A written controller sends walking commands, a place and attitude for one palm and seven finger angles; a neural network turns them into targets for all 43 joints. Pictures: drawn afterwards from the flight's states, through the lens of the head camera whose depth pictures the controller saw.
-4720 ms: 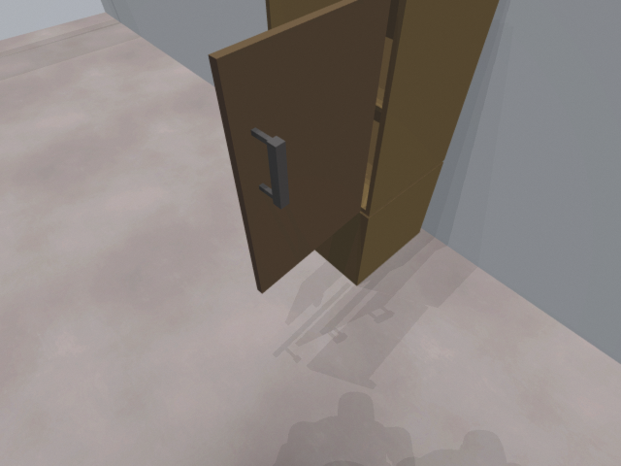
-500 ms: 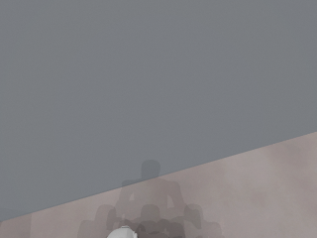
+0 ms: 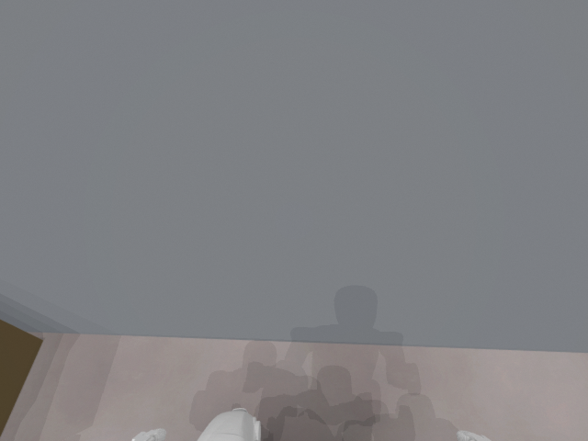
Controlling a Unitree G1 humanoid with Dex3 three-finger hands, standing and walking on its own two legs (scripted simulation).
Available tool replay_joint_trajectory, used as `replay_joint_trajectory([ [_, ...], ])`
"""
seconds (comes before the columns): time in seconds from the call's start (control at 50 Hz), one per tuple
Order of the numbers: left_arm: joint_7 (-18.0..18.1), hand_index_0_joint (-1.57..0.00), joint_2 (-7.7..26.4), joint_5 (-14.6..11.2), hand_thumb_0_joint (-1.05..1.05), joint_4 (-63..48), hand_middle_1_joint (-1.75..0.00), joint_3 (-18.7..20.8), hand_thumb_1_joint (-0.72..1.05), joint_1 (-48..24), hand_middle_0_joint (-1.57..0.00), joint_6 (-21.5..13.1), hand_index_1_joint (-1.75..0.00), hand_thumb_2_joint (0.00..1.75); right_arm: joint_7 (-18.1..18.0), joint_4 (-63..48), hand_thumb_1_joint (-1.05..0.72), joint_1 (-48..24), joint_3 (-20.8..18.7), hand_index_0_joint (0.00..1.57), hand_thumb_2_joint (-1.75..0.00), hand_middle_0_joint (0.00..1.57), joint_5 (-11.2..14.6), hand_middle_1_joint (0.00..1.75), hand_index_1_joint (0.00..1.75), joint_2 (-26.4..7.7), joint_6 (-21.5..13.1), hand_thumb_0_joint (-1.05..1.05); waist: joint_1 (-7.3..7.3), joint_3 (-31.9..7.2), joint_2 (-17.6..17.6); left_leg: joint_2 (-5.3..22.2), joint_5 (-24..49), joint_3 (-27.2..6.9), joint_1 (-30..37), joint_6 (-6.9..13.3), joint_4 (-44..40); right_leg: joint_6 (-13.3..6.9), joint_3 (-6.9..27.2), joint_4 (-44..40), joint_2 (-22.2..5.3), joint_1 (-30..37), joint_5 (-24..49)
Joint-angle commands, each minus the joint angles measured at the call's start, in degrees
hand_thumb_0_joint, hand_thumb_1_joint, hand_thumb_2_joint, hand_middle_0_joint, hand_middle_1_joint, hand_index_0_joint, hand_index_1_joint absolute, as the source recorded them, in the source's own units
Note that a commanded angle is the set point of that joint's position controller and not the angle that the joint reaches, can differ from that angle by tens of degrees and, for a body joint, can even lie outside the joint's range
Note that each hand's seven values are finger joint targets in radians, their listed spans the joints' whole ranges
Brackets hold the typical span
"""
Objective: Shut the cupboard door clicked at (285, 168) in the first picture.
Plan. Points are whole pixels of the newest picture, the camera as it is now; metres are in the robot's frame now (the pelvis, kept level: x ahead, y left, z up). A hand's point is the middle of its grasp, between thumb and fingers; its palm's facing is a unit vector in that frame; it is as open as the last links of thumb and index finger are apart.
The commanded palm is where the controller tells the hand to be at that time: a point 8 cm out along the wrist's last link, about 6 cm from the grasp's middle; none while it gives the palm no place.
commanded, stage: turn to face it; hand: left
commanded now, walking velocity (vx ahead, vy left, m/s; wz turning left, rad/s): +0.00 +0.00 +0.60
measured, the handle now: out of the picture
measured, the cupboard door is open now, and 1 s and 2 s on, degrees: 94 94 94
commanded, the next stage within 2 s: none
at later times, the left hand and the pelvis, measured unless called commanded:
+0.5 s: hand out of the picture +0.09 +0.19 -0.16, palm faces +0.29 -0.91 -0.31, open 7.4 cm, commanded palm none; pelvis +0.04 -0.04 -0.02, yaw +18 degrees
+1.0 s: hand out of the picture +0.01 +0.20 -0.17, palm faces +0.60 -0.76 -0.26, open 7.4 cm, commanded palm none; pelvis +0.07 -0.03 +0.00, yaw +37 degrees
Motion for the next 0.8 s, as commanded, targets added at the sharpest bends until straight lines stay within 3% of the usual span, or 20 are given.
replay_joint_trajectory([
  [0.0,0.9,-0.2,13.2,0.2,0.0,-2.1,-0.3,3.8,0.9,5.6,-0.2,-0.8,-0.3,0.9,0.5,-5.9,-0.9,-4.6,1.0,0.2,-0.9,0.2,0.6,0.3,0.3,-1.2,-2.2,0.0,3.54,-8.2,-11.5,-1.1,-0.2,3.5,0.8,1.2,-13.0,-5.2,5.2,-2.1,-13.2,13.2,49.8],
  [0.06,0.4,-0.2,14.2,-0.4,0.0,-2.4,-0.3,4.2,0.9,3.4,-0.2,-0.9,-0.3,0.9,0.2,-5.0,-0.9,1.6,0.3,0.2,-0.9,0.2,0.2,0.3,0.3,-4.1,-2.8,0.0,-0.43,-11.5,-8.4,-2.2,11.7,4.9,14.8,2.8,-26.8,-1.6,1.0,8.4,-12.1,7.2,46.7],
  [0.08,0.1,-0.2,12.9,-0.9,0.0,-3.6,-0.3,4.0,0.9,2.8,-0.2,-0.7,-0.3,0.9,0.0,-4.1,-0.9,6.5,-0.8,0.2,-0.9,0.2,-0.3,0.3,0.3,-8.6,-3.4,0.0,-3.31,-15.4,1.0,5.1,28.3,-2.5,27.9,6.0,-29.6,1.3,-0.7,19.1,-9.7,-3.8,33.1],
  [0.1,-0.4,-0.2,8.5,-1.3,0.0,-6.4,-0.3,2.6,0.9,0.6,-0.2,-0.5,-0.3,0.9,-0.4,-3.3,-0.9,11.2,-2.7,0.2,-0.9,0.2,-0.4,0.3,0.3,-15.3,-3.5,0.0,-5.86,-16.8,19.4,22.5,56.3,-25.4,36.4,16.4,-30.0,5.3,0.1,33.6,-0.5,-21.3,-15.1],
  [0.12,0.2,-0.2,9.6,-0.5,0.0,-8.0,-0.3,2.5,0.9,-2.5,-0.2,0.7,-0.3,0.9,-0.8,-2.1,-0.9,13.7,-2.7,0.2,-0.9,0.2,0.3,0.3,0.3,-16.3,-3.0,0.0,-6.13,-16.5,10.6,25.7,55.1,-23.7,33.5,19.6,-29.9,4.6,8.0,39.1,-0.1,-23.3,-19.0],
  [0.16,0.4,-0.2,8.7,-0.8,0.0,-6.4,-0.3,2.6,0.9,-4.5,-0.2,1.2,-0.3,0.9,-2.1,-3.4,-0.9,8.3,-2.2,0.2,-0.9,0.2,0.1,0.3,0.3,-13.3,-3.4,0.0,-4.0,-12.8,12.8,19.3,43.9,-20.1,25.9,16.6,-31.2,5.0,11.5,40.2,-0.7,-24.2,-12.5],
  [0.2,-0.4,-0.2,8.3,-0.6,0.0,-4.6,-0.3,2.9,0.9,-2.2,-0.2,1.9,-0.3,0.9,-2.2,-4.5,-0.9,3.0,-1.3,0.2,-0.9,0.2,-0.1,0.3,0.3,-10.8,-3.6,0.0,-0.88,-9.4,10.0,14.2,36.6,-15.0,19.5,13.6,-32.8,4.9,11.5,36.8,0.3,-20.8,-7.0],
  [0.32,-0.6,-0.2,7.1,-0.8,0.0,-4.7,-0.3,2.6,0.9,-1.4,-0.2,1.8,-0.3,0.9,-1.8,-4.5,-0.9,1.5,-1.8,0.2,-0.9,0.2,-0.5,0.3,0.3,-11.3,-3.1,0.0,-0.06,-8.9,10.4,10.9,29.0,-16.1,13.9,12.3,-32.0,4.3,8.5,16.7,4.6,-10.1,-5.8],
  [0.38,-0.4,-0.2,8.6,-0.8,0.0,-3.5,-0.3,3.1,0.9,5.5,-0.2,0.7,-0.3,0.9,-1.6,-5.7,-0.9,-2.0,-2.0,0.2,-0.9,0.2,0.1,0.3,0.3,-10.3,-2.6,0.0,3.77,-9.9,7.0,7.0,21.2,-15.8,5.5,8.6,-25.4,3.8,7.3,-1.9,5.4,4.5,5.7],
  [0.4,0.2,-0.2,12.9,0.1,0.0,-3.5,-0.3,4.1,0.9,7.7,-0.2,-0.1,-0.3,0.9,-1.2,-6.5,-0.9,-1.4,-1.7,0.2,-0.9,0.2,0.7,0.3,0.3,-6.7,-2.5,0.0,4.77,-10.5,-6.0,0.5,7.2,-10.2,-2.8,4.6,-15.4,1.1,18.0,-11.5,-5.3,11.4,7.0],
  [0.42,0.6,-0.2,17.6,0.5,0.0,-4.1,-0.3,4.6,0.9,7.1,-0.2,-0.1,-0.3,0.9,-0.9,-7.9,-0.9,-1.6,-1.2,0.2,-0.9,0.2,0.7,0.3,0.3,-3.9,-2.6,0.0,5.24,-9.3,-20.6,-5.8,-11.9,-3.8,-8.5,1.4,1.2,-6.2,32.5,-15.1,-20.3,9.6,14.5],
  [0.44,0.8,-0.2,16.4,0.0,0.0,-4.7,-0.3,4.0,0.9,5.7,-0.2,-0.2,-0.3,0.9,-0.7,-7.5,-0.9,-1.4,-1.5,0.2,-0.9,0.2,0.3,0.3,0.3,-5.8,-2.2,0.0,4.42,-8.6,-15.6,-2.4,-10.7,-7.7,-6.9,2.3,12.3,-9.1,29.5,-13.9,-20.9,3.6,14.8],
  [0.46,1.2,-0.2,14.1,0.0,0.0,-5.5,-0.3,3.9,0.9,2.3,-0.2,0.1,-0.3,0.9,-0.8,-6.8,-0.9,-1.2,-1.8,0.2,-0.9,0.2,0.4,0.3,0.3,-4.8,-1.6,0.0,2.39,-8.2,-15.6,-1.2,-8.1,-7.6,-7.4,1.9,17.6,-8.5,27.1,-12.8,-18.4,2.3,16.8],
  [0.5,1.2,-0.2,10.3,-0.2,0.0,-6.6,-0.3,2.6,0.9,-2.2,-0.2,0.0,-0.3,0.9,-0.1,-4.9,-0.9,-0.1,-1.0,0.2,-0.9,0.2,0.2,0.3,0.3,-3.9,-1.3,0.0,-0.1,-6.1,-13.1,0.9,-1.7,-5.3,-6.4,0.5,17.6,-6.4,13.9,-9.7,-12.4,1.3,26.2],
  [0.52,1.2,-0.2,10.1,-0.1,0.0,-6.7,-0.3,2.5,0.9,-1.9,-0.2,-0.2,-0.3,0.9,0.1,-4.6,-0.9,0.0,-0.6,0.2,-0.9,0.2,0.4,0.3,0.3,-3.3,-1.3,0.0,-0.03,-6.3,-12.1,0.9,-1.1,-3.8,-5.4,0.0,13.9,-5.8,10.5,-8.8,-11.6,2.7,30.7],
  [0.66,1.0,-0.2,13.1,0.3,0.0,-3.7,-0.3,3.9,0.9,4.3,-0.2,-0.4,-0.3,0.9,0.6,-5.4,-0.9,-3.2,0.7,0.2,-0.9,0.2,0.7,0.3,0.3,-1.1,-2.1,0.0,3.58,-9.2,-11.1,-0.4,-1.4,2.5,1.6,0.9,-11.8,-5.6,5.4,-3.0,-13.8,12.4,42.8],
  [0.72,0.5,-0.2,13.8,-0.4,0.0,-4.0,-0.3,4.5,0.9,2.9,-0.2,-0.4,-0.3,0.9,0.3,-4.7,-0.9,2.0,0.2,0.2,-0.9,0.2,0.4,0.3,0.3,-3.4,-2.7,0.0,0.3,-11.5,-8.4,-2.0,9.6,4.4,12.9,2.4,-25.2,-2.2,1.3,5.4,-12.8,7.6,41.2],
  [0.74,0.2,-0.2,12.9,-0.9,0.0,-4.9,-0.3,4.3,0.9,2.0,-0.2,-0.2,-0.3,0.9,0.2,-3.7,-0.9,6.5,-0.8,0.2,-0.9,0.2,0.0,0.3,0.3,-6.8,-3.3,0.0,-2.59,-14.3,-1.3,2.7,22.9,-0.5,24.6,4.7,-29.8,0.6,-0.3,14.8,-11.1,-1.6,31.8],
  [0.76,-0.3,-0.2,8.4,-1.2,0.0,-7.3,-0.3,3.2,0.9,0.4,-0.2,0.0,-0.3,0.9,-0.2,-3.4,-0.9,10.8,-2.6,0.2,-0.9,0.2,-0.4,0.3,0.3,-13.5,-3.6,0.0,-4.87,-16.0,17.0,19.5,46.8,-22.7,35.1,13.1,-30.8,5.0,-0.8,29.0,-2.0,-19.6,-8.9],
  [0.78,0.0,-0.2,8.1,-0.5,0.0,-9.0,-0.3,2.4,0.9,-3.9,-0.2,0.9,-0.3,0.9,-0.9,-1.7,-0.9,14.5,-2.9,0.2,-0.9,0.2,0.1,0.3,0.3,-15.3,-3.1,0.0,-6.24,-15.4,14.7,24.2,56.7,-25.1,33.7,18.1,-30.9,4.7,6.5,36.3,-0.1,-23.9,-18.8],
])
